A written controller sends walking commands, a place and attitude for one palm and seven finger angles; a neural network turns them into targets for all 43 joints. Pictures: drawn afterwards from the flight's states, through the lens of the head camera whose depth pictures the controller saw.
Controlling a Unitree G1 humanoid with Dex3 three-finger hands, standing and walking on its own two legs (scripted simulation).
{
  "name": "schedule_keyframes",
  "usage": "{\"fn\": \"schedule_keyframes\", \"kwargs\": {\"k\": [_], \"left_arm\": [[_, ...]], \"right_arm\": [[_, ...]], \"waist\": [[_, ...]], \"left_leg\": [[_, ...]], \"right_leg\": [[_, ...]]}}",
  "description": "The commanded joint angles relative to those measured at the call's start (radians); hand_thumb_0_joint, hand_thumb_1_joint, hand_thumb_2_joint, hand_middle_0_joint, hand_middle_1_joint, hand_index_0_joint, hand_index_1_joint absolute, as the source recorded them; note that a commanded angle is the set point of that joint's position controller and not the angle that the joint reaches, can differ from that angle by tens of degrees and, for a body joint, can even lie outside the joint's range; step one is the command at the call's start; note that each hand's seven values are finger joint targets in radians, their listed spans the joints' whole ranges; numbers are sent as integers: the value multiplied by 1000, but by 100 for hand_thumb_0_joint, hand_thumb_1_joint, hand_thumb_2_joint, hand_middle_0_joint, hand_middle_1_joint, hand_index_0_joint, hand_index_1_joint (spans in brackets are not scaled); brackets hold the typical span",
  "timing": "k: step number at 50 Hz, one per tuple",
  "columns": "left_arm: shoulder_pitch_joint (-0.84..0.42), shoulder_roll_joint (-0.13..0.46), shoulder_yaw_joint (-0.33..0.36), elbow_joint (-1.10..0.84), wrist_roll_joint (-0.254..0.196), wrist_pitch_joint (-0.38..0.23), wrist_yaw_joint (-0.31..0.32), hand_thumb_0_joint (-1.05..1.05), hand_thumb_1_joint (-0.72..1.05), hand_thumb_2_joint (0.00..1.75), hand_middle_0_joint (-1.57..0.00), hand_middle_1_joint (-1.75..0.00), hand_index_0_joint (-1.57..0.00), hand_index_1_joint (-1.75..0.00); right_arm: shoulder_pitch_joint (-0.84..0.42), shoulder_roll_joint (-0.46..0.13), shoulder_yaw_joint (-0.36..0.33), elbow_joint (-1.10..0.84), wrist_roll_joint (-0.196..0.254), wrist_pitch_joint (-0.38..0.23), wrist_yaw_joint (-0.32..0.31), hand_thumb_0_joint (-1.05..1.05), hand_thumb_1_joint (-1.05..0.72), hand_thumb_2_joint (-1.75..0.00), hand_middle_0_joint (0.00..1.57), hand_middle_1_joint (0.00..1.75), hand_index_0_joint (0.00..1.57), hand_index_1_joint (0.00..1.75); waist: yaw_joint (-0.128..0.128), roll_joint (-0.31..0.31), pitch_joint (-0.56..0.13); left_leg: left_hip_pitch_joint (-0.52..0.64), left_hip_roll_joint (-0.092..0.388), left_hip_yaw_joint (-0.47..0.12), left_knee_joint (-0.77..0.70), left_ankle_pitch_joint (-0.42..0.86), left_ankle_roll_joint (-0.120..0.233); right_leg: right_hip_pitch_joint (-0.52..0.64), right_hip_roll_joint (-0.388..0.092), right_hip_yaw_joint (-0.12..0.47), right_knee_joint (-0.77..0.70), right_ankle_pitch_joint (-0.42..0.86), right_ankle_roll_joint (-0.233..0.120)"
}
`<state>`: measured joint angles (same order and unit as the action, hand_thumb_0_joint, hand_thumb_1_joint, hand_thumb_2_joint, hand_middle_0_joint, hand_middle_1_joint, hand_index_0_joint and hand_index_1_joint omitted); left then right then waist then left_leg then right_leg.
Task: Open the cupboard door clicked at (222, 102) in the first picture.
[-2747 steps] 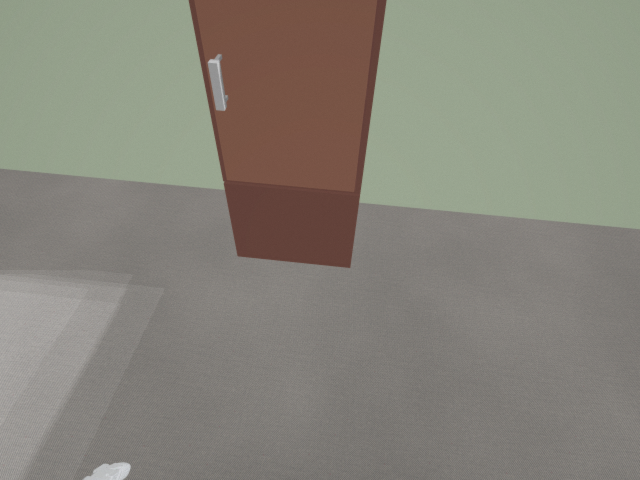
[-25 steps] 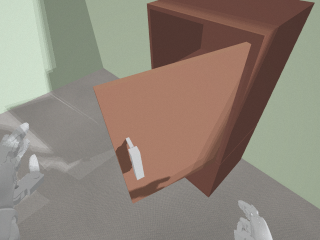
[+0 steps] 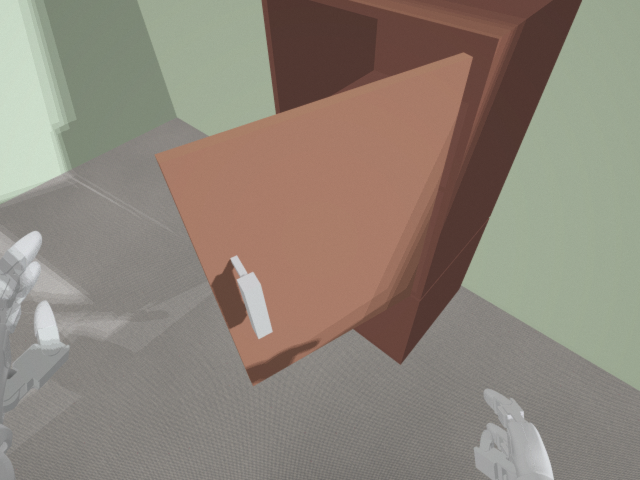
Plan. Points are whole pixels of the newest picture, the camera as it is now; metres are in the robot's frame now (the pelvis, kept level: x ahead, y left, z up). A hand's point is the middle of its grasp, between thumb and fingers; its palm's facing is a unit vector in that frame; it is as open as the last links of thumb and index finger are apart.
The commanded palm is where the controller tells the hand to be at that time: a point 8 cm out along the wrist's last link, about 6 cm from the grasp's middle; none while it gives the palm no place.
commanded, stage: step back with the hand held close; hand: left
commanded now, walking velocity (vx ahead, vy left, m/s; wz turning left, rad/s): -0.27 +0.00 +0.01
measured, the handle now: (249, 296) +0.36 +0.14 +0.00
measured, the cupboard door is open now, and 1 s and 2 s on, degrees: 73 73 73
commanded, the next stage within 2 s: stop stepping back and stand still in 1.04 s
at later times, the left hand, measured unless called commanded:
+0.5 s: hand out of the picture +0.11 +0.30 +0.14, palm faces +0.46 -0.73 -0.50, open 7.4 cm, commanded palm +0.04 +0.33 +0.17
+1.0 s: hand out of the picture +0.04 +0.32 +0.17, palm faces +0.46 -0.77 -0.44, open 7.4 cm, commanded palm -0.01 +0.34 +0.17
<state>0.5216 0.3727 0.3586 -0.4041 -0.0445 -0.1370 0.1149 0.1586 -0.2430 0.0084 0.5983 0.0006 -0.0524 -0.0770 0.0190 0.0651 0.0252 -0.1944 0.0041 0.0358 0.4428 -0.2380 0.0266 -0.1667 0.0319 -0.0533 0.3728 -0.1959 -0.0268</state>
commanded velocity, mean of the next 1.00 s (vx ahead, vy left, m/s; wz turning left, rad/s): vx -0.33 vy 0.00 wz -0.02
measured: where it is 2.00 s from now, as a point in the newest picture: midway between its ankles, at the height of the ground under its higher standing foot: outside the picture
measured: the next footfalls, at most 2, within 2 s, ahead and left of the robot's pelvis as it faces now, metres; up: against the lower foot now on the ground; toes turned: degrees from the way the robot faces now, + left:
right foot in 1.20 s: -0.34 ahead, -0.07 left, +0.00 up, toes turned -5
left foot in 1.40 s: -0.13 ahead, +0.11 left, +0.00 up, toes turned -1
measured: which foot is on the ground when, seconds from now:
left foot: down 0.00-1.00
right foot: down 0.00-0.78, up 0.80-1.00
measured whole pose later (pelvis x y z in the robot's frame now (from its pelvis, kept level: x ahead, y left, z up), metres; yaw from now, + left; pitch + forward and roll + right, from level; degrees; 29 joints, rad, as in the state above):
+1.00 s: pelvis -0.15 +0.04 +0.00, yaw +0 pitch +4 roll -5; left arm 0.56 0.46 0.47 -0.61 -0.04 -0.20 0.17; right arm 0.17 -0.15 0.01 0.64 -0.02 -0.15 -0.06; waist 0.04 -0.02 -0.01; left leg -0.44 0.03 0.03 0.34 0.02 0.08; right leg -0.26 0.08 0.01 0.95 -0.51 0.00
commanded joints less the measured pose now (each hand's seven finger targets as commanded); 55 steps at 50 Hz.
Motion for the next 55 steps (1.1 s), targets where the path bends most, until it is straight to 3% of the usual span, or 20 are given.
{"fn": "schedule_keyframes", "kwargs": {"k": [1, 4, 8, 16, 21, 23, 26, 28, 32, 33, 35, 36, 37, 38, 39, 41, 42, 44, 49, 55], "left_arm": [[31, 223, 171, -249, -10, -64, 27, 0, 90, 90, -20, -30, -20, -30], [45, 245, 193, -280, -13, -64, 36, 0, 90, 90, -20, -30, -20, -30], [49, 237, 189, -272, -10, -64, 44, 0, 90, 90, -20, -30, -20, -30], [-2, 212, 169, -281, 26, -95, 56, 0, 90, 90, -20, -30, -20, -30], [-41, 216, 198, -321, 56, -121, 60, 0, 90, 90, -20, -30, -20, -30], [-21, 239, 221, -327, 53, -125, 59, 0, 90, 90, -20, -30, -20, -30], [-32, 209, 206, -316, 53, -136, 48, 0, 90, 90, -20, -30, -20, -30], [-39, 206, 187, -324, 38, -140, 50, 0, 90, 90, -20, -30, -20, -30], [-69, 216, 159, -321, 26, -140, 59, 0, 90, 90, -20, -30, -20, -30], [-65, 228, 167, -316, 23, -141, 64, 0, 90, 90, -20, -30, -20, -30], [-60, 241, 175, -325, 23, -134, 67, 0, 90, 90, -20, -30, -20, -30], [-57, 255, 190, -333, 19, -131, 66, 0, 90, 90, -20, -30, -20, -30], [-65, 261, 198, -366, 16, -133, 63, 0, 90, 90, -20, -30, -20, -30], [-72, 294, 232, -392, 23, -139, 63, 0, 90, 90, -20, -30, -20, -30], [-36, 292, 258, -393, 25, -152, 60, 0, 90, 90, -20, -30, -20, -30], [-41, 293, 284, -390, 39, -161, 54, 0, 90, 90, -20, -30, -20, -30], [-44, 284, 282, -394, 34, -159, 56, 0, 90, 90, -20, -30, -20, -30], [-7, 244, 232, -407, 12, -148, 61, 0, 90, 90, -20, -30, -20, -30], [-27, 185, 129, -402, -9, -112, 54, 0, 90, 90, -20, -30, -20, -30], [-54, 275, 195, -427, -34, -132, 44, 0, 90, 90, -20, -30, -20, -30]], "right_arm": [[-87, -105, -54, -175, 8, -19, -14, 0, -90, -90, 20, 30, 20, 30], [-90, -100, -58, -186, 13, -11, -21, 0, -90, -90, 20, 30, 20, 30], [-93, -107, -61, -188, 11, -11, -26, 0, -90, -90, 20, 30, 20, 30], [-71, -129, -58, -198, 6, -39, -23, 0, -90, -90, 20, 30, 20, 30], [-63, -130, -63, -206, -2, -65, -24, 0, -90, -90, 20, 30, 20, 30], [-55, -123, -65, -204, -3, -77, -20, 0, -90, -90, 20, 30, 20, 30], [-58, -122, -65, -190, -13, -88, -13, 0, -90, -90, 20, 30, 20, 30], [-35, -116, -68, -168, -8, -97, -6, 0, -90, -90, 20, 30, 20, 30], [-25, -103, -74, -133, 2, -90, 1, 0, -90, -90, 20, 30, 20, 30], [-27, -97, -71, -119, -2, -86, 2, 0, -90, -90, 20, 30, 20, 30], [-36, -81, -61, -124, 1, -78, 1, 0, -90, -90, 20, 30, 20, 30], [-46, -84, -60, -128, 4, -76, -2, 0, -90, -90, 20, 30, 20, 30], [-64, -102, -59, -138, 5, -77, -8, 0, -90, -90, 20, 30, 20, 30], [-101, -121, -64, -149, -2, -84, -18, 0, -90, -90, 20, 30, 20, 30], [-105, -111, -63, -152, -10, -98, -20, 0, -90, -90, 20, 30, 20, 30], [-79, -107, -76, -142, -28, -120, -10, 0, -90, -90, 20, 30, 20, 30], [-66, -96, -78, -134, -29, -122, -1, 0, -90, -90, 20, 30, 20, 30], [-75, -87, -76, -124, -20, -139, 6, 0, -90, -90, 20, 30, 20, 30], [-60, -91, -57, -79, -21, -148, 8, 0, -90, -90, 20, 30, 20, 30], [-53, -72, -57, -72, -34, -140, 12, 0, -90, -90, 20, 30, 20, 30]], "waist": [[-2, -44, -219], [-2, -48, -226], [-2, -16, -184], [-13, 24, -44], [-1, 118, -68], [0, 89, -106], [-12, 74, -36], [-25, -12, -87], [-30, -164, -104], [-32, -167, -105], [-37, -192, -111], [-37, -151, -101], [-30, -29, -77], [-13, 136, -64], [-1, 269, -134], [-9, 212, -150], [-9, 129, -136], [4, 42, -177], [-12, 167, -206], [2, 177, -356]], "left_leg": [[41, 68, -67, -10, 367, 3], [14, 73, -74, 0, 382, 2], [-44, 81, -93, -22, 294, 8], [-351, 122, -178, -143, -302, 57], [-545, 199, -270, -267, -474, 97], [-488, 192, -267, -241, -411, 92], [-536, 169, -254, -205, -453, 90], [-311, 102, -192, -96, -269, 40], [-28, -1, -80, 280, -145, -18], [6, -6, -76, 334, -117, -24], [-8, -6, -72, 269, -74, -22], [-21, 4, -84, 168, -40, -17], [-77, 47, -153, 24, 7, 0], [-203, 139, -257, -118, 7, 27], [-355, 273, -405, -273, -139, 82], [-517, 370, -484, -412, -496, 139], [-470, 346, -447, -356, -399, 139], [-187, 287, -331, -271, -155, 109], [18, 224, -226, -355, -95, 25], [199, 194, -144, -341, 132, -69]], "right_leg": [[61, -116, 98, 27, 391, 14], [62, -120, 105, 58, 431, 10], [26, -109, 113, 60, 328, 13], [32, -69, 132, 71, -122, 22], [210, 8, 77, 304, -29, 39], [197, 11, 86, 307, 13, 35], [156, 8, 136, 254, -58, 20], [4, -41, 200, 122, 2, -10], [-352, -222, 361, -112, -221, -95], [-393, -257, 362, -118, -169, -113], [-353, -242, 285, -58, -12, -89], [-339, -198, 242, -10, 7, -61], [-305, -108, 186, 71, -22, -17], [-196, -14, 117, 216, -46, 23], [-6, 60, 69, 466, -155, 41], [95, 90, 132, 836, -255, 39], [31, 71, 140, 833, -255, 30], [-139, 42, 119, 733, -287, 31], [-146, 61, 30, 494, -353, 23], [-49, 81, -18, 202, -380, -19]]}}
